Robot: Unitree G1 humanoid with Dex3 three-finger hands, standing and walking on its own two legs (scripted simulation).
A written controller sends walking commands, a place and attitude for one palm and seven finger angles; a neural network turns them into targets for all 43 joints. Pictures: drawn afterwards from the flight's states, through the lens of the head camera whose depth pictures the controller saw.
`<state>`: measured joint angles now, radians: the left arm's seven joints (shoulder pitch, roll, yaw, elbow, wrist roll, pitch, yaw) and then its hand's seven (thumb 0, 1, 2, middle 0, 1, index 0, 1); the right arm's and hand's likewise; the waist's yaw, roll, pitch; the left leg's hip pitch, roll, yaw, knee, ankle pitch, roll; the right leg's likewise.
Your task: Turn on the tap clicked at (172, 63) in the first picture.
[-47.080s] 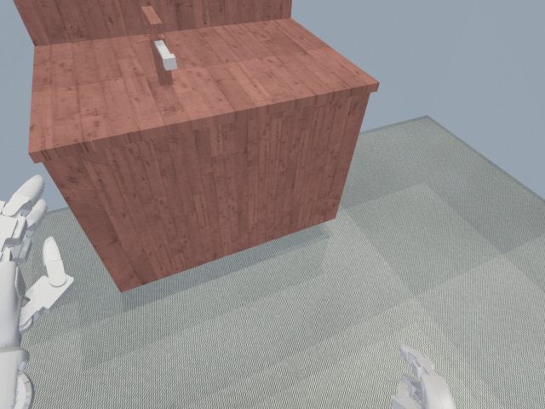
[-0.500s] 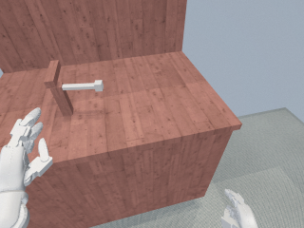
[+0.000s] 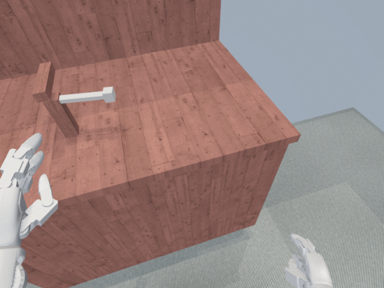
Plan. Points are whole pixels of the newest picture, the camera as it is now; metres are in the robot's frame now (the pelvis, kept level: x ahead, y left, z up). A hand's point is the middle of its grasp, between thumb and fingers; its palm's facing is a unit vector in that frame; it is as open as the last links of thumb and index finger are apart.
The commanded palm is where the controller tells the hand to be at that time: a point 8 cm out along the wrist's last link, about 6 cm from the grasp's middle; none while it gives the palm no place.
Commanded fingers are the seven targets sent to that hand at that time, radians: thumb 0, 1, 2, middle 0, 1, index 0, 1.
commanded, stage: step back with the hand held close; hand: left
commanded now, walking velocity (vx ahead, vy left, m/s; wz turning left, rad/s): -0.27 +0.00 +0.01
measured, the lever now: (109, 94) +0.53 +0.27 +0.12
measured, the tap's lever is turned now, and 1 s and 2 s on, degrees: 79 79 79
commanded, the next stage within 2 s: stop stepping back and stand still in 1.34 s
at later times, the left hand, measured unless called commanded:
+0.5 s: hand (23, 231) +0.16 +0.26 +0.15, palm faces +0.39 -0.82 -0.41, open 7.4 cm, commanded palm +0.11 +0.30 +0.17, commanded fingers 0.00 0.90 0.90 -0.20 -0.30 -0.20 -0.30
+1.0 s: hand (25, 262) +0.12 +0.24 +0.15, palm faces +0.32 -0.88 -0.35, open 7.4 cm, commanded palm +0.06 +0.28 +0.17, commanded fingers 0.00 0.90 0.90 -0.20 -0.30 -0.20 -0.30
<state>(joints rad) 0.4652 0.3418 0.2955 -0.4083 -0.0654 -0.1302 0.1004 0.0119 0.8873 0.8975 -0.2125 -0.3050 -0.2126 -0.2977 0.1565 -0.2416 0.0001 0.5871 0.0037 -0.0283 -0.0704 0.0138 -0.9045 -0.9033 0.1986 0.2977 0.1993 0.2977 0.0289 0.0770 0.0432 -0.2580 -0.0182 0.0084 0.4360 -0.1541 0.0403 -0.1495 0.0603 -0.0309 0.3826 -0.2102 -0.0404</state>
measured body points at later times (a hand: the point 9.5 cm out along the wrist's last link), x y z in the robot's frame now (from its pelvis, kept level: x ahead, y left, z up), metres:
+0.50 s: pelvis -0.05 +0.02 -0.01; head -0.02 +0.02 +0.44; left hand +0.14 +0.31 +0.17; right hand +0.13 -0.21 -0.10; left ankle +0.05 +0.09 -0.74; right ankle +0.00 -0.09 -0.74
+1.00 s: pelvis -0.10 +0.01 -0.01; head -0.07 +0.02 +0.43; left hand +0.10 +0.28 +0.17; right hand +0.10 -0.21 -0.09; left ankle +0.05 +0.09 -0.74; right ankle -0.15 -0.10 -0.74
